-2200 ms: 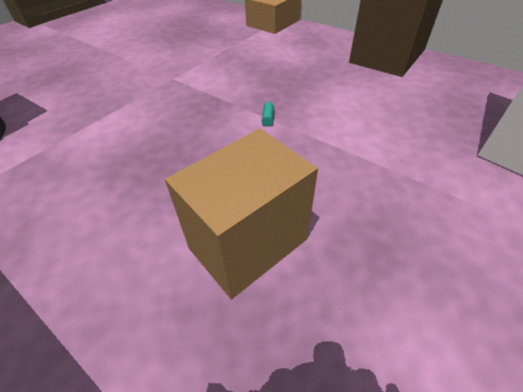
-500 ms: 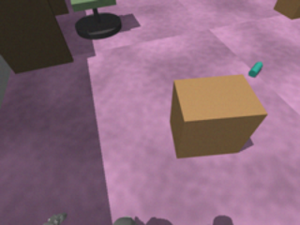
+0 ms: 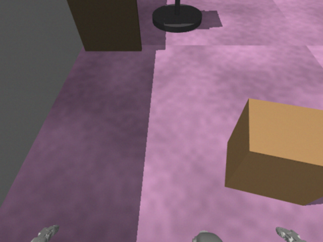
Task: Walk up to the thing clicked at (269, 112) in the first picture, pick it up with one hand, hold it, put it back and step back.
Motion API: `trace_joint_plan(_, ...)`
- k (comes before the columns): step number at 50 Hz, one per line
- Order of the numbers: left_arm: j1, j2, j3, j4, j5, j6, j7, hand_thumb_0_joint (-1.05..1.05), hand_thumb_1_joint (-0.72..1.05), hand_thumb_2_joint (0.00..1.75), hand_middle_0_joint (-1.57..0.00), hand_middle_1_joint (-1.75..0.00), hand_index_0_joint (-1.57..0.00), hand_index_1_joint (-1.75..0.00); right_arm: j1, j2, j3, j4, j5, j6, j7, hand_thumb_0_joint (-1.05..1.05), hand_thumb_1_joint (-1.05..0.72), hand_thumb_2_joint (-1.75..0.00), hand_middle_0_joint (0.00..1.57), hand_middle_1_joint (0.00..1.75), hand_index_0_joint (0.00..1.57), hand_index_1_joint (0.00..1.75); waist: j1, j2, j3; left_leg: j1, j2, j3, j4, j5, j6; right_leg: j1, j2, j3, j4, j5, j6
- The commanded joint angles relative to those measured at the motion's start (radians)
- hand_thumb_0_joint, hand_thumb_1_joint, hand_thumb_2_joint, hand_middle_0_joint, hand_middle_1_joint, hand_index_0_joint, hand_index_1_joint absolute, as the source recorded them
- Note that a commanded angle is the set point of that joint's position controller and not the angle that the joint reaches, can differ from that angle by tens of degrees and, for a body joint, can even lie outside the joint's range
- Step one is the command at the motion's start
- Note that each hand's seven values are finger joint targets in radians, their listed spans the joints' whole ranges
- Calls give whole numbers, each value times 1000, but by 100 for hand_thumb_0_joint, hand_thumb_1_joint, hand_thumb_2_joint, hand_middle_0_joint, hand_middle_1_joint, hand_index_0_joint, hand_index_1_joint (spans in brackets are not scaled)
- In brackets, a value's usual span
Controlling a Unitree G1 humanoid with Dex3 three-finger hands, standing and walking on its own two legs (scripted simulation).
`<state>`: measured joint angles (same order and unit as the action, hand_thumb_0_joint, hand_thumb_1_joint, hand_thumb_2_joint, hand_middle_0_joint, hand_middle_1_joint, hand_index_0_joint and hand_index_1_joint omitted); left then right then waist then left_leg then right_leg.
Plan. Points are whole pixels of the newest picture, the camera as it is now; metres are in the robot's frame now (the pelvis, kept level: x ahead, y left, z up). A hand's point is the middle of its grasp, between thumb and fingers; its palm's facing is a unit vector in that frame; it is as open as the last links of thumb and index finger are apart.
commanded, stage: walk up
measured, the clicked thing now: out of the picture +1.09 -1.53 -0.72
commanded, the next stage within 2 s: stand in 1.94 s
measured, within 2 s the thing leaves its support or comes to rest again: neither
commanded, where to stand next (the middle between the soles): +0.04 +0.01 m, yaw +27 degrees
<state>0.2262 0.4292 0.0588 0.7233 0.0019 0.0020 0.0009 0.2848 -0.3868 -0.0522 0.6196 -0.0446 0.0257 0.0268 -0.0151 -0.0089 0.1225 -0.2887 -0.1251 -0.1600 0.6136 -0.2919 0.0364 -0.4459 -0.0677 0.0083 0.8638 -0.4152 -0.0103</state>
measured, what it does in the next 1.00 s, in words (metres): steps on the spot, turning left: right foot, then left foot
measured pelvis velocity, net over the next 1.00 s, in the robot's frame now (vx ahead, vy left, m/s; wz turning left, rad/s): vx -0.03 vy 0.00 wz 0.46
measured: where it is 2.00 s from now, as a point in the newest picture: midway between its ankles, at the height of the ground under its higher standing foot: outside the picture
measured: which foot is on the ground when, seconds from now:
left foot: down 0.00-0.08, up 0.10-0.48, down 0.50-1.00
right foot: up 0.00-0.04, down 0.06-0.54, up 0.56-0.88, down 0.90-1.00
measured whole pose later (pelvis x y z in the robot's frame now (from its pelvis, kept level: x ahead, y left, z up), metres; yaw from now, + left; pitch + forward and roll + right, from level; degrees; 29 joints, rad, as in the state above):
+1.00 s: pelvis -0.03 +0.00 -0.01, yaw +26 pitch -3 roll -1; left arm 0.24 0.37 0.03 0.88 0.03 -0.01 -0.01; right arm 0.20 -0.38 -0.02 0.83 0.01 0.00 -0.02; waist 0.03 0.05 0.10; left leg -0.38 -0.07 -0.10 0.79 -0.43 0.02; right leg -0.28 -0.05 -0.04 0.67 -0.34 0.02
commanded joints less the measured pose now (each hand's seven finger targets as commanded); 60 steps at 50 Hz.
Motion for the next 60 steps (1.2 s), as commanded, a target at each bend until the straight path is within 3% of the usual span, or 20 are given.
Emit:
trace_joint_plan(1, 108, 161, 62, -71, -5, -33, 31, 0, 90, 90, -20, -30, -20, -30, -18, -250, -104, -121, -2, -14, -13, 0, -90, -90, 20, 30, 20, 30, 31, 136, -167, -32, 181, -213, -13, 598, 147, 194, 76, -45, -191, 108, -28)
trace_joint_plan(3, 204, 234, 86, -57, 16, -51, 42, 0, 90, 90, -20, -30, -20, -30, -58, -175, -76, -142, 30, -11, -16, 0, -90, -90, 20, 30, 20, 30, 115, -68, -212, -191, 80, -132, 199, 296, 43, 429, -66, 132, -477, 239, -67)
trace_joint_plan(4, 184, 304, 99, -72, 26, -56, 46, 0, 90, 90, -20, -30, -20, -30, 10, -111, -55, -130, 34, -7, -19, 0, -90, -90, 20, 30, 20, 30, 91, -320, -230, -386, -64, -3, 392, -276, -15, 561, -365, 449, -512, 458, -93)
trace_joint_plan(6, -7, 324, 103, -114, 27, -44, 43, 0, 90, 90, -20, -30, -20, -30, 121, -226, -88, -72, 21, 18, -41, 0, -90, -90, 20, 30, 20, 30, 8, -223, -202, -343, 50, -8, 614, -327, -37, 370, -502, 562, -512, 459, -278)
trace_joint_plan(11, 6, 213, 81, -81, 22, -50, 34, 0, 90, 90, -20, -30, -20, -30, 102, -218, -94, -7, 16, 15, 0, 0, -90, -90, 20, 30, 20, 30, 22, -180, -103, -284, 51, 43, 647, -61, -57, 262, -179, 61, -459, 341, -112)
trace_joint_plan(17, 7, 240, 100, -103, 48, -34, 1, 0, 90, 90, -20, -30, -20, -30, 33, -223, -81, 40, 31, -9, -2, 0, -90, -90, 20, 30, 20, 30, 76, -264, -60, -237, 119, 154, 310, -125, -92, 254, -222, 23, -536, -78, -185)
trace_joint_plan(23, -21, 270, 98, -80, 27, -7, -22, 0, 90, 90, -20, -30, -20, -30, 86, -207, -67, 113, 32, -39, -16, 0, -90, -90, 20, 30, 20, 30, 33, -178, -114, 17, 113, 230, 42, -73, -41, 145, -290, -1, -411, 3, -170)
trace_joint_plan(25, 17, 194, 64, -67, 21, 10, -21, 0, 90, 90, -20, -30, -20, -30, 151, -241, -82, 155, 26, -57, -30, 0, -90, -90, 20, 30, 20, 30, 0, 28, -146, 169, 104, 124, -123, -108, -2, 26, -229, -68, -150, -100, -92)
trace_joint_plan(27, 45, 139, 46, -70, 6, 22, -20, 0, 90, 90, -20, -30, -20, -30, 62, -380, -100, 96, -1, -63, -50, 0, -90, -90, 20, 30, 20, 30, 28, 254, -40, 76, 421, -486, -352, -282, 151, -239, -17, -77, 188, -157, 17)
trace_joint_plan(28, -4, 211, 63, -49, 8, 18, -5, 0, 90, 90, -20, -30, -20, -30, 49, -400, -99, 105, 15, -61, -49, 0, -90, -90, 20, 30, 20, 30, -10, 237, 0, -82, 469, -541, -386, -294, 233, -153, -45, 8, 220, -186, 7)
trace_joint_plan(32, 89, 190, 62, 28, -2, 13, -8, 0, 90, 90, -20, -30, -20, -30, 2, -261, -53, 112, 29, -84, -67, 0, -90, -90, 20, 30, 20, 30, 47, 192, -79, 76, 306, -180, -184, 311, 142, -99, -58, 23, 152, -34, -6)
trace_joint_plan(41, 40, 145, 38, 56, -1, -9, 4, 0, 90, 90, -20, -30, -20, -30, 34, -253, -52, 116, 30, -77, -69, 0, -90, -90, 20, 30, 20, 30, 11, 169, -180, 120, 287, -143, -48, 678, 166, 69, 4, -28, -88, -36, -12)
trace_joint_plan(45, 94, 131, 36, 106, 7, -28, 10, 0, 90, 90, -20, -30, -20, -30, -51, -237, -42, 104, 46, -58, -63, 0, -90, -90, 20, 30, 20, 30, 61, 93, -196, -13, 236, -122, 38, 423, 123, 285, 26, -29, -390, 167, -39)
trace_joint_plan(47, 75, 235, 53, 96, 31, -50, 14, 0, 90, 90, -20, -30, -20, -30, -75, -157, -15, 93, 63, -55, -57, 0, -90, -90, 20, 30, 20, 30, 63, -135, -166, -182, 76, -2, 190, 107, 18, 351, -216, 284, -498, 230, -138)
trace_joint_plan(48, -4, 286, 62, 79, 30, -45, 7, 0, 90, 90, -20, -30, -20, -30, -58, -186, -30, 120, 55, -49, -66, 0, -90, -90, 20, 30, 20, 30, 50, -234, -139, -132, 54, 80, 269, -269, -4, 204, -355, 405, -534, 168, -252)
trace_joint_plan(49, -79, 270, 59, 60, 30, -41, 1, 0, 90, 90, -20, -30, -20, -30, -17, -213, -39, 155, 47, -51, -64, 0, -90, -90, 20, 30, 20, 30, 15, -235, -84, -74, 109, 76, 278, -277, -14, 111, -379, 402, -536, 112, -272)
trace_joint_plan(51, -127, 208, 36, 59, 25, -35, -3, 0, 90, 90, -20, -30, -20, -30, -1, -212, -40, 204, 47, -63, -44, 0, -90, -90, 20, 30, 20, 30, -15, -179, -46, 12, 85, 89, 65, -168, 3, 75, -217, 169, -479, 50, -165)
trace_joint_plan(55, -88, 151, 13, 97, 15, -31, -10, 0, 90, 90, -20, -30, -20, -30, -49, -201, -31, 222, 28, -84, -38, 0, -90, -90, 20, 30, 20, 30, 13, -124, -113, 141, 158, -35, -110, 124, 31, 51, -89, 36, -339, 143, -53)
trace_joint_plan(57, -64, 138, 13, 121, 8, -15, -14, 0, 90, 90, -20, -30, -20, -30, -105, -257, -32, 227, 31, -95, -41, 0, -90, -90, 20, 30, 20, 30, 40, -27, -102, -40, 285, -259, -227, -193, 91, 135, -29, 21, -299, -67, -18)
trace_joint_plan(60, -70, 143, 12, 153, 10, -22, -15, 0, 90, 90, -20, -30, -20, -30, -158, -229, -14, 255, 32, -88, -37, 0, -90, -90, 20, 30, 20, 30, 48, 9, -60, -151, 235, -173, -285, -270, 45, 255, -33, 22, -359, -6, -35)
